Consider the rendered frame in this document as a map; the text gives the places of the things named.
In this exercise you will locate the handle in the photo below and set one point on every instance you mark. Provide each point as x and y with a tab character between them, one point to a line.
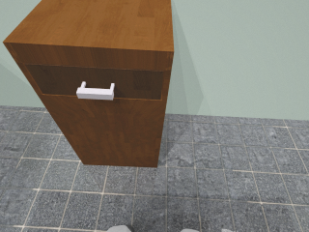
95	93

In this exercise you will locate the cabinet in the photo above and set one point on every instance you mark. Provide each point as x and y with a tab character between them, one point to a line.
126	34

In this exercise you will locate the drawer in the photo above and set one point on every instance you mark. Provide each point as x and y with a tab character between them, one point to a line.
54	79

